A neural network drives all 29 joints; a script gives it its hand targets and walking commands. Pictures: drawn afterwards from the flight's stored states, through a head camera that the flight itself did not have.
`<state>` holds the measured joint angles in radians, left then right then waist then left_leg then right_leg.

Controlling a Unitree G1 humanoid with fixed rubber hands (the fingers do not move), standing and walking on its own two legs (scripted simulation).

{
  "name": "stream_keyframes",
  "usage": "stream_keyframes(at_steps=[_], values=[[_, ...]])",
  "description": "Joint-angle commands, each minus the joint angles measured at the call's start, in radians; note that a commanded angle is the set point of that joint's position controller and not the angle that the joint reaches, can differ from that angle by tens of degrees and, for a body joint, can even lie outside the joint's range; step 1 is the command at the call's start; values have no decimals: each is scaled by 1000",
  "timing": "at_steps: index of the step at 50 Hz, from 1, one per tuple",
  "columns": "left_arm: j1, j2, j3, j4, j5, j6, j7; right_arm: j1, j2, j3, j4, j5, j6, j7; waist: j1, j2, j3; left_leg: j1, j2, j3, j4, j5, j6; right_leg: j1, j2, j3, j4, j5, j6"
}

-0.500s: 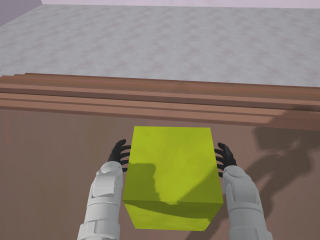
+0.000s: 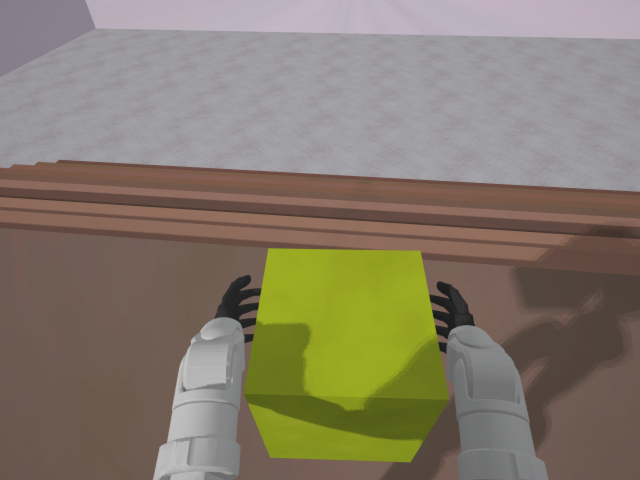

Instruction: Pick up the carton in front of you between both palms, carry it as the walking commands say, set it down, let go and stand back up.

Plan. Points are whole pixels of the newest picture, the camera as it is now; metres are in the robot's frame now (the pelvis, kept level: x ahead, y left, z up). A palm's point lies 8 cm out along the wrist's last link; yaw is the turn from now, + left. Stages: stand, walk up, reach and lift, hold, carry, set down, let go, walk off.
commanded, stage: hold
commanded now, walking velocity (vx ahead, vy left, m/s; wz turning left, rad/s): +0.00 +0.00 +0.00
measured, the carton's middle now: (341, 359) +0.29 +0.00 -0.03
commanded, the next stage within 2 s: carry in 1.04 s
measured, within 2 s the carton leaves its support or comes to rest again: neither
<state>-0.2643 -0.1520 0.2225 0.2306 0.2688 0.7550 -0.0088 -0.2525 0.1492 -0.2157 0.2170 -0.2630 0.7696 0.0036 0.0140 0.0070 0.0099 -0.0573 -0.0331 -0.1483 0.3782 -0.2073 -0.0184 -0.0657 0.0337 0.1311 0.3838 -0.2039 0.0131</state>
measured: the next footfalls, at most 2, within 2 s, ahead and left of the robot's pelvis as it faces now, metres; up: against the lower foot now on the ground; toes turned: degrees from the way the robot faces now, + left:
left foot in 1.58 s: +0.21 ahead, +0.12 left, +0.00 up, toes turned +8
right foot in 1.92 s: +0.55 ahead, -0.08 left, +0.00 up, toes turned -11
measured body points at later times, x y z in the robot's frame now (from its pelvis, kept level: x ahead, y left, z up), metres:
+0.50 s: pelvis +0.00 +0.00 +0.00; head -0.03 -0.01 +0.45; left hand +0.30 +0.15 +0.04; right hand +0.30 -0.15 +0.04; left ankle +0.01 +0.14 -0.74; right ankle +0.01 -0.13 -0.74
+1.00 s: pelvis +0.00 +0.00 +0.00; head -0.03 +0.00 +0.45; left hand +0.30 +0.15 +0.04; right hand +0.30 -0.15 +0.04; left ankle +0.01 +0.14 -0.74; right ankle +0.01 -0.13 -0.74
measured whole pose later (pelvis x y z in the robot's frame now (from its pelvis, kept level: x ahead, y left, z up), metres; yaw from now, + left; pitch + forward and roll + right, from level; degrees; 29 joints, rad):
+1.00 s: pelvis +0.00 +0.00 +0.00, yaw +0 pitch -6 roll +0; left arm -0.24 -0.15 0.20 0.20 0.26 0.75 0.00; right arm -0.24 0.15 -0.20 0.18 -0.27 0.76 0.01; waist 0.00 0.01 0.02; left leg -0.05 -0.03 -0.14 0.36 -0.20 -0.01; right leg -0.06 0.03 0.13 0.36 -0.20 0.01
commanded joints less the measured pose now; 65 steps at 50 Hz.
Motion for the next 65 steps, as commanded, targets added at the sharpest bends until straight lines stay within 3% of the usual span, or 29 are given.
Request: stream_keyframes(at_steps=[1, 2, 5, 7, 9, 10, 15, 16, 17, 22, 24, 26, 31, 32, 33, 35, 37, 39, 40, 44, 47, 48, 51, 52, 54, 56, 58, 62, 65], values=[[-492, -943, -555, 4, -250, -20, -229, -528, 854, 529, -14, 244, -43, 227, -21, 35, -236, 61, -61, 80, -49, 184, -11, 35, 62, -78, -63, 138, -3], [-474, -956, -518, 49, -234, -15, -233, -488, 872, 512, -51, 226, -48, 224, -46, 53, -172, 27, -72, 73, -47, 135, -16, 25, 54, -61, -74, 123, -12], [-509, -951, -531, 13, -234, -30, -227, -576, 883, 533, -10, 236, -50, 241, 8, -37, -190, 7, -59, 75, -65, 128, 3, 34, 86, -89, -51, 91, 6], [-528, -922, -588, -52, -252, -40, -228, -560, 919, 573, -22, 280, -65, 247, 14, 12, -252, 8, -61, 72, -63, 169, 2, 83, 59, -75, -49, 183, 2], [-542, -936, -618, -81, -277, -39, -233, -551, 908, 589, -102, 268, -61, 233, -46, -5, -271, 93, -65, 78, -39, 179, 4, 20, 71, -71, -52, 170, 4], [-528, -902, -529, -6, -240, -30, -233, -569, 902, 550, -19, 253, -52, 233, -1, 46, -209, 0, -75, 89, -59, 92, 4, 45, 69, -80, -43, 107, -1], [-501, -910, -538, -21, -221, -26, -227, -553, 876, 533, -70, 243, -41, 227, -28, -16, -211, 9, -56, 73, -58, 153, 4, 52, 62, -79, -60, 148, 8], [-479, -901, -513, 8, -220, -29, -225, -522, 893, 548, -6, 233, -30, 230, 22, -14, -219, -14, -69, 91, -57, 113, -5, 123, 56, -73, -52, 133, 12], [-464, -920, -545, -6, -254, -31, -227, -499, 906, 586, -80, 256, -40, 229, -34, -45, -216, 30, -67, 77, -52, 126, 15, 59, 60, -54, -54, 186, 11], [-470, -872, -513, -30, -206, -35, -235, -538, 910, 561, -50, 271, -43, 225, 39, 13, -226, 7, -79, 99, -62, 150, 11, 80, 39, -61, -73, 192, 21], [-459, -906, -558, -20, -236, -26, -229, -487, 903, 538, -68, 242, -54, 226, -44, 3, -205, 64, -68, 87, -64, 170, 7, 39, 58, -61, -83, 160, 10], [-442, -881, -551, -51, -229, -39, -236, -511, 913, 559, -63, 257, -49, 228, 6, -46, -194, 56, -72, 84, -48, 184, 16, 44, 54, -68, -79, 178, 16], [-463, -933, -629, -103, -284, -38, -227, -484, 906, 597, -120, 289, -58, 229, -14, 42, -266, 39, -77, 83, -49, 179, -9, 102, 58, -64, -59, 173, 6], [-478, -928, -583, -42, -250, -35, -223, -541, 898, 570, -80, 249, -52, 227, -5, -30, -243, 39, -61, 60, -73, 236, 1, 79, 81, -87, -37, 205, 18], [-443, -945, -620, -75, -274, -23, -222, -461, 870, 562, -105, 249, -58, 226, -62, 17, -210, 55, -73, 57, -53, 247, -12, 43, 74, -65, -70, 198, -9], [-476, -891, -550, -54, -254, -34, -217, -533, 883, 570, -72, 251, -47, 225, 15, -21, -159, -22, -72, 83, -49, 177, 0, 77, 72, -78, -41, 202, 4], [-427, -922, -614, -91, -280, -23, -221, -440, 893, 581, -124, 257, -47, 225, -58, -30, -220, 53, -60, 68, -48, 236, -2, 64, 66, -58, -63, 239, -3], [-444, -889, -583, -119, -250, -30, -215, -486, 873, 577, -97, 250, -48, 231, 9, 25, -233, 15, -69, 82, -81, 195, -8, 94, 84, -84, -56, 202, 10], [-495, -881, -554, -52, -230, -21, -217, -516, 857, 533, -63, 250, -54, 228, -25, 56, -184, -1, -79, 95, -73, 186, -18, 60, 70, -71, -68, 169, -7], [-423, -922, -557, -60, -232, -20, -203, -523, 853, 574, -91, 257, -46, 235, 20, 26, -226, 53, -61, 83, -69, 158, -9, 62, 57, -76, -67, 132, -2], [-400, -911, -575, -39, -266, -21, -209, -490, 862, 563, -108, 263, -53, 228, -23, -35, -263, 42, -69, 80, -52, 247, -5, 104, 66, -71, -59, 231, 5], [-381, -942, -570, -40, -252, -26, -202, -495, 841, 588, -110, 264, -55, 233, -3, 22, -241, 74, -71, 77, -58, 269, -12, 58, 77, -74, -50, 244, 3], [-401, -909, -567, -71, -224, -23, -212, -492, 849, 550, -101, 243, -54, 234, -5, -11, -197, 14, -64, 78, -78, 191, -6, 103, 71, -66, -64, 196, 6], [-505, -911, -618, -129, -296, -26, -210, -513, 867, 563, -104, 277, -41, 233, -11, -25, -235, -59, 98, 62, 29, -10, 15, -52, -121, -22, 11, -7, -3], [-450, -930, -613, -106, -306, -9, -204, -553, 837, 603, -166, 298, -31, 227, 0, -54, -242, -149, 60, 44, 12, -397, 32, -129, -146, 72, -70, -472, -36], [-512, -911, -644, -188, -327, 7, -190, -537, 891, 662, -185, 311, -15, 220, -6, -164, -218, -211, 55, 87, 94, -351, 27, -176, -156, 77, -114, -517, -59], [-465, -935, -712, -201, -355, 45, -174, -551, 862, 685, -234, 357, 13, 214, 0, -76, -273, -193, 20, 179, 115, -194, 26, -143, -175, 51, -58, -353, -76], [-467, -859, -758, -348, -404, 146, -155, -584, 836, 768, -345, 437, 121, 195, -6, -43, -245, -192, 140, 41, 21, -387, 61, -283, -121, -39, 57, -382, -48], [-549, -832, -846, -495, -488, 238, -142, -477, 792, 776, -405, 454, 206, 172, -33, 248, -288, 50, 271, -131, -28, -122, 144, -489, -66, -194, 298, -183, -18]])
